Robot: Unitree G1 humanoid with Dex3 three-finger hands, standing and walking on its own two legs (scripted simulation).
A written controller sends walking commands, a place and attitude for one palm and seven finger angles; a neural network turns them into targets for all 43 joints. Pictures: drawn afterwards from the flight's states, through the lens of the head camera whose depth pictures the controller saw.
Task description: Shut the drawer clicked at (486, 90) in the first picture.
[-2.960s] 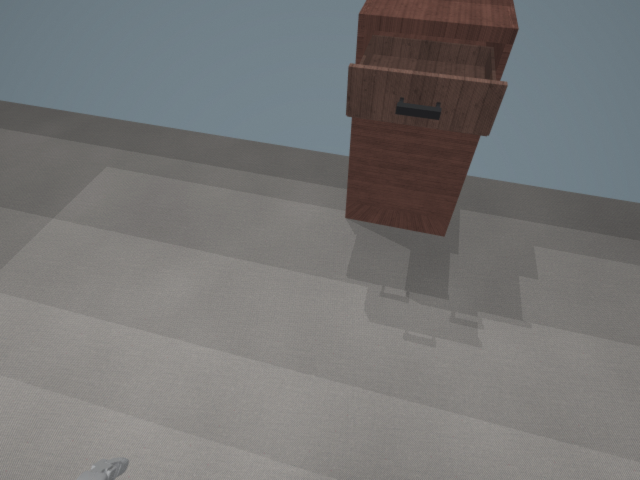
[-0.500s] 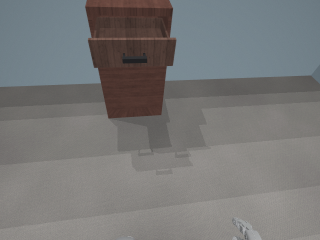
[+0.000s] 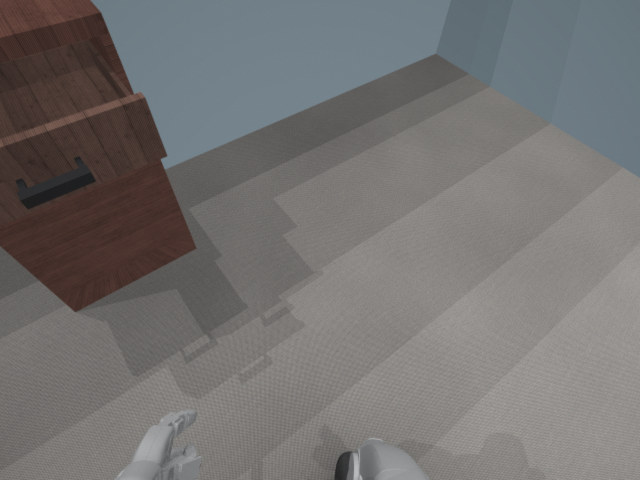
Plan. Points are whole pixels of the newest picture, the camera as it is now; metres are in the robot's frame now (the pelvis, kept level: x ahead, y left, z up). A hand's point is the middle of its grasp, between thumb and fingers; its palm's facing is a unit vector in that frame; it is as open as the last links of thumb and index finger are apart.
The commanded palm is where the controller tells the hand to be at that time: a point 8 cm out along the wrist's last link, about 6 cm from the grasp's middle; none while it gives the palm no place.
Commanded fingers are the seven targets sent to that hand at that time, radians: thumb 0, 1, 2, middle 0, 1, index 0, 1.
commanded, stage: walk to a spot facing it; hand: left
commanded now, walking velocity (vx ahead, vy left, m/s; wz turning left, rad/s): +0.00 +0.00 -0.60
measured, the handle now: (54, 179) +0.58 +0.45 -0.03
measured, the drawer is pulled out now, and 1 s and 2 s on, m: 0.24 0.24 0.24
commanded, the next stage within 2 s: turn to face it in 1.62 s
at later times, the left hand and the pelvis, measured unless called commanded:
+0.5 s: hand (142, 470) +0.16 +0.24 -0.17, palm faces -0.17 -0.96 -0.21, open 7.4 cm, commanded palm none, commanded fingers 0.00 0.90 0.90 -0.20 -0.30 -0.20 -0.30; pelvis +0.05 +0.05 +0.00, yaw -17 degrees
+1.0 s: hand (227, 405) +0.24 +0.13 -0.14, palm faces -0.53 -0.81 -0.25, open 7.4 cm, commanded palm none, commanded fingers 0.00 0.90 0.90 -0.20 -0.30 -0.20 -0.30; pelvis +0.04 +0.02 +0.00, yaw -35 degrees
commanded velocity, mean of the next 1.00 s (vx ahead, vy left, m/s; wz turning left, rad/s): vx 0.06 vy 0.00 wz -0.58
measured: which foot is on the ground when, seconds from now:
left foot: down 0.00-0.02, up 0.04-0.40, down 0.42-0.90, up 0.92-1.00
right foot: up 0.00-0.00, down 0.02-0.44, up 0.46-0.88, down 0.90-1.00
